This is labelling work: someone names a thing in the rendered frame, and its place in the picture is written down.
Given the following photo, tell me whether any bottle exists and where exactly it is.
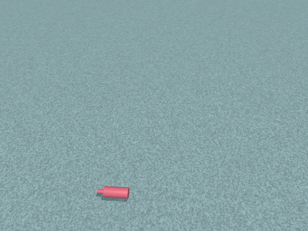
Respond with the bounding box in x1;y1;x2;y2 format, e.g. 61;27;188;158
97;186;129;199

